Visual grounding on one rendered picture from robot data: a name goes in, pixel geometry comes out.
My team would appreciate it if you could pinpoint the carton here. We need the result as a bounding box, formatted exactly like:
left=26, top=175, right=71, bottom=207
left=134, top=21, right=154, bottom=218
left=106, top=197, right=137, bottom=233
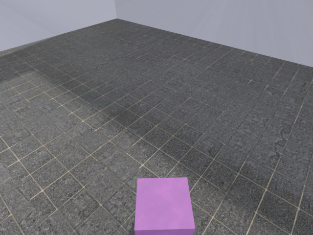
left=134, top=177, right=195, bottom=235

